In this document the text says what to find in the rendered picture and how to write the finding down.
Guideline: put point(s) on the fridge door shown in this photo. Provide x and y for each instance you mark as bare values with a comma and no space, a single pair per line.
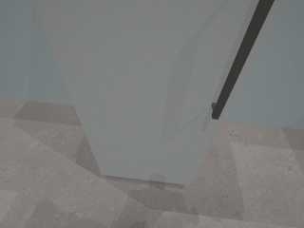
143,74

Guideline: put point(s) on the handle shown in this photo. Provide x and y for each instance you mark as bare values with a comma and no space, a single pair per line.
262,9

